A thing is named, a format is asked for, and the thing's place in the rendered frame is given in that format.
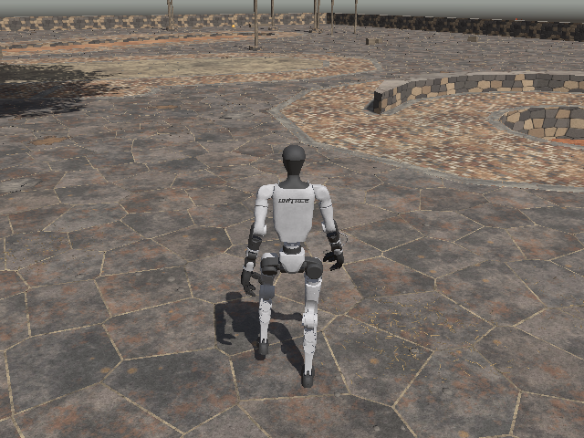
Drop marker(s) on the right robot forearm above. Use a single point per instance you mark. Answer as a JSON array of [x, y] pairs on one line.
[[334, 241]]

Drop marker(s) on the humanoid robot head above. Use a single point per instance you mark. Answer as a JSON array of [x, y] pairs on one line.
[[293, 159]]

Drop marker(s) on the left robot forearm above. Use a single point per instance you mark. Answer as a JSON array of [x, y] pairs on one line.
[[252, 250]]

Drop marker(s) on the robot right upper arm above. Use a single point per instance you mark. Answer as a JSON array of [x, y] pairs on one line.
[[325, 205]]

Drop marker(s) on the robot left hand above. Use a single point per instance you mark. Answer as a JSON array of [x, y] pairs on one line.
[[245, 278]]

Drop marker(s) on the robot left shin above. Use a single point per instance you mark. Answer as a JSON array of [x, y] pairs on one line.
[[264, 314]]

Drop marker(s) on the robot right hand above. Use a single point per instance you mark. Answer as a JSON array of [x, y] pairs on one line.
[[331, 257]]

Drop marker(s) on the robot left upper arm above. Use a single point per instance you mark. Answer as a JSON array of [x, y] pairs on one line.
[[264, 193]]

